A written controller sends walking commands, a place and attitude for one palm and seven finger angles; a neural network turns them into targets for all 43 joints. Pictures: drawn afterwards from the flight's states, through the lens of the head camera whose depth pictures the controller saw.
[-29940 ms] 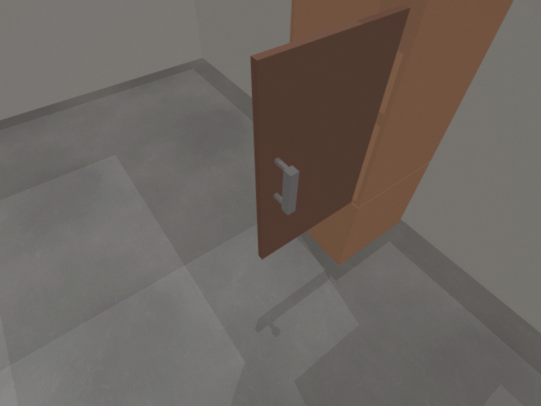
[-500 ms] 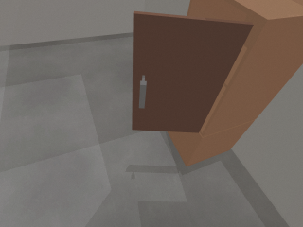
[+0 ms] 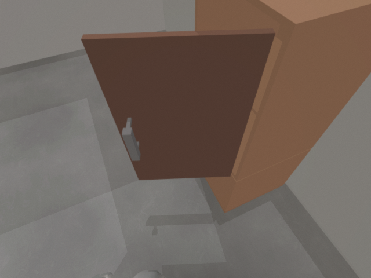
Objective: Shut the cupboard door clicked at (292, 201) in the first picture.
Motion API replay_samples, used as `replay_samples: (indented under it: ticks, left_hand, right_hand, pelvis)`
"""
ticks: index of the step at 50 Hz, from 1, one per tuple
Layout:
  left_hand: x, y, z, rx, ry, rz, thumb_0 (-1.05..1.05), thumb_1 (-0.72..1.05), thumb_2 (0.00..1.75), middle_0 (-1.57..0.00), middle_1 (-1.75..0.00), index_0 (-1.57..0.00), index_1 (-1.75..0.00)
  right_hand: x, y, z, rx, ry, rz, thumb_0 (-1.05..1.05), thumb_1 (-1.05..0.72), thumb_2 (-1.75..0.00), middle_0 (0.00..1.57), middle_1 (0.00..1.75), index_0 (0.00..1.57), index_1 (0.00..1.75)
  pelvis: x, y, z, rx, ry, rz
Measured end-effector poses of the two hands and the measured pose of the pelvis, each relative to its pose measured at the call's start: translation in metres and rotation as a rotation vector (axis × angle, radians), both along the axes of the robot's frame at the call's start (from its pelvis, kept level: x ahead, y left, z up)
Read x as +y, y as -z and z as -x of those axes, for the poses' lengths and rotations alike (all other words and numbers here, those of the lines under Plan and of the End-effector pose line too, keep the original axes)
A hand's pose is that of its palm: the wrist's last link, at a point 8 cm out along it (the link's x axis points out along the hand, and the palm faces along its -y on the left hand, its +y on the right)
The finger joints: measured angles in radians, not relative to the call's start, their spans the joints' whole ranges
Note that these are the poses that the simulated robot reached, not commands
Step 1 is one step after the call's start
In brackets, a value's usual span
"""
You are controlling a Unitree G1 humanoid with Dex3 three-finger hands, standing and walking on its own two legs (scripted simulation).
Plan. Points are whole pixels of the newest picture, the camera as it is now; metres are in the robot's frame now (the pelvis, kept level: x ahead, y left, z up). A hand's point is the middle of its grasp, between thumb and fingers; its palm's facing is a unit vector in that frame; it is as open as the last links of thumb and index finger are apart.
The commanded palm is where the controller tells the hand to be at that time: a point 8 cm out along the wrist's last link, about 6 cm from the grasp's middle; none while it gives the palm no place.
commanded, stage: come to a stop and stand still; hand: left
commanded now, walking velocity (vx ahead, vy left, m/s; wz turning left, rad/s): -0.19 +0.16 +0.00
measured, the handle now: (132, 139) +0.47 +0.17 -0.04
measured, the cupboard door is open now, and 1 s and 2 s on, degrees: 68 68 68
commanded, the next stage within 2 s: look again from close up in 1.58 s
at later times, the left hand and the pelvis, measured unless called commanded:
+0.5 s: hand out of the picture +0.01 +0.22 -0.18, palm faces +0.06 -0.97 -0.23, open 7.3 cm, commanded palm none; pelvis +0.00 +0.02 +0.00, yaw +1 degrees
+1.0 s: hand out of the picture -0.02 +0.13 -0.18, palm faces +0.04 -0.99 -0.16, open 7.3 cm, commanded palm none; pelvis -0.01 -0.04 +0.00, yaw +1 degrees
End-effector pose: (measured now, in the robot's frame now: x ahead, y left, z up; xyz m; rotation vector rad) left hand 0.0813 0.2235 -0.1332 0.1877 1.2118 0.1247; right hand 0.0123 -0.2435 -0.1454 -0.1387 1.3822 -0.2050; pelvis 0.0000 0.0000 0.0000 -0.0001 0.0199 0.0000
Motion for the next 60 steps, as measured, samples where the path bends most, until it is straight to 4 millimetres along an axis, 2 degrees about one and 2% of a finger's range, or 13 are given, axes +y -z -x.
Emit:
replay_samples:
  ticks: [4, 8, 11, 14, 19, 24, 32, 38, 45, 48, 52, 60]
  left_hand:
    - [0.008, 0.002, 0.006, 0.013, -0.043, -0.004, -0.01, 0.94, 0.90, -0.20, -0.30, -0.20, -0.30]
    - [0.024, 0.009, 0.017, 0.036, -0.081, -0.006, -0.01, 0.92, 0.90, -0.20, -0.30, -0.20, -0.30]
    - [0.039, 0.020, 0.027, 0.057, -0.108, -0.003, 0.00, 0.92, 0.90, -0.20, -0.30, -0.20, -0.30]
    - [0.050, 0.022, 0.037, 0.088, -0.121, -0.010, 0.00, 0.92, 0.90, -0.20, -0.30, -0.20, -0.30]
    - [0.058, 0.016, 0.056, 0.129, -0.125, -0.016, 0.00, 0.91, 0.90, -0.20, -0.30, -0.20, -0.30]
    - [0.050, 0.010, 0.072, 0.164, -0.106, -0.013, 0.00, 0.91, 0.90, -0.20, -0.30, -0.20, -0.30]
    - [0.012, 0.007, 0.087, 0.166, -0.066, -0.013, 0.00, 0.91, 0.90, -0.20, -0.30, -0.20, -0.30]
    - [-0.020, 0.007, 0.090, 0.160, -0.049, 0.016, 0.00, 0.92, 0.90, -0.20, -0.30, -0.20, -0.30]
    - [-0.038, 0.011, 0.097, 0.181, -0.065, 0.035, 0.01, 0.93, 0.90, -0.20, -0.30, -0.20, -0.30]
    - [-0.044, 0.013, 0.100, 0.196, -0.075, 0.045, 0.01, 0.93, 0.90, -0.20, -0.30, -0.20, -0.30]
    - [-0.052, 0.014, 0.104, 0.215, -0.087, 0.059, 0.00, 0.92, 0.90, -0.20, -0.30, -0.20, -0.30]
    - [-0.061, 0.016, 0.104, 0.239, -0.106, 0.077, 0.00, 0.91, 0.90, -0.20, -0.30, -0.20, -0.30]
  right_hand:
    - [0.004, -0.006, -0.056, -0.095, -0.058, 0.001, 0.00, -0.91, -0.90, 0.19, 0.30, 0.20, 0.30]
    - [0.015, -0.015, -0.098, -0.182, -0.106, 0.013, 0.00, -0.91, -0.90, 0.19, 0.30, 0.20, 0.30]
    - [0.025, -0.018, -0.115, -0.235, -0.142, 0.034, 0.00, -0.91, -0.90, 0.19, 0.30, 0.20, 0.30]
    - [0.035, -0.023, -0.117, -0.241, -0.170, 0.047, 0.00, -0.91, -0.90, 0.20, 0.30, 0.20, 0.30]
    - [0.043, -0.027, -0.103, -0.224, -0.171, 0.048, 0.00, -0.91, -0.90, 0.20, 0.30, 0.20, 0.30]
    - [0.040, -0.023, -0.074, -0.180, -0.133, 0.024, 0.00, -0.91, -0.90, 0.20, 0.30, 0.20, 0.30]
    - [0.012, -0.001, -0.006, -0.061, -0.033, -0.024, 0.00, -0.91, -0.90, 0.20, 0.30, 0.20, 0.30]
    - [-0.005, 0.000, 0.042, 0.030, 0.007, -0.030, 0.00, -0.92, -0.90, 0.20, 0.30, 0.20, 0.30]
    - [-0.013, -0.004, 0.081, 0.139, 0.028, -0.029, 0.00, -0.91, -0.90, 0.19, 0.30, 0.20, 0.30]
    - [-0.012, -0.005, 0.087, 0.165, 0.029, -0.033, 0.00, -0.91, -0.90, 0.19, 0.30, 0.20, 0.30]
    - [-0.009, -0.005, 0.082, 0.172, 0.026, -0.040, 0.00, -0.91, -0.90, 0.19, 0.30, 0.20, 0.30]
    - [-0.003, -0.002, 0.042, 0.104, 0.001, -0.049, 0.00, -0.91, -0.90, 0.20, 0.30, 0.20, 0.30]
  pelvis:
    - [0.002, 0.000, -0.007, -0.004, -0.010, 0.005]
    - [0.010, 0.002, -0.010, -0.008, -0.018, 0.009]
    - [0.020, 0.009, -0.012, -0.012, -0.028, 0.024]
    - [0.024, 0.008, -0.010, -0.020, -0.021, 0.016]
    - [0.025, 0.000, -0.004, -0.018, -0.018, 0.022]
    - [0.021, -0.003, 0.003, -0.015, -0.011, 0.026]
    - [-0.003, 0.001, 0.015, -0.022, -0.009, -0.006]
    - [-0.018, -0.003, 0.016, -0.043, -0.008, -0.008]
    - [-0.032, -0.003, 0.015, -0.048, -0.015, -0.005]
    - [-0.035, -0.003, 0.012, -0.044, -0.018, -0.004]
    - [-0.038, -0.003, 0.008, -0.039, -0.021, -0.004]
    - [-0.039, -0.002, -0.003, -0.033, -0.022, -0.006]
